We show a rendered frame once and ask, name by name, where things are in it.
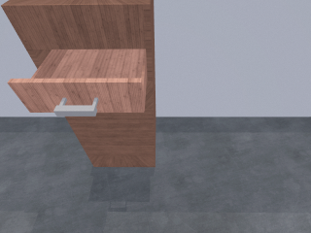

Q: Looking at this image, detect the cabinet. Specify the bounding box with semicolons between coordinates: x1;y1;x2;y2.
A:
1;0;156;167

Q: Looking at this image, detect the handle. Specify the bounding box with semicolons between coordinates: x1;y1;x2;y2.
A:
53;97;99;117

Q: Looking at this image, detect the drawer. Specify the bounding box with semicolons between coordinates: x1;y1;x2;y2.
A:
7;49;148;113

